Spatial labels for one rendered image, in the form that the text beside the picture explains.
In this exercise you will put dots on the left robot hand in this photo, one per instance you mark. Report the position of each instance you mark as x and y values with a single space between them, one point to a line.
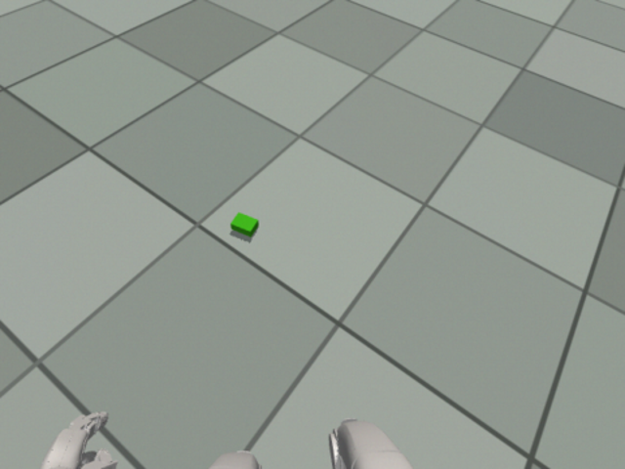
67 449

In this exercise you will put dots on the small box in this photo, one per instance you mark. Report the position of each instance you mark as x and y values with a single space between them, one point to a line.
244 224

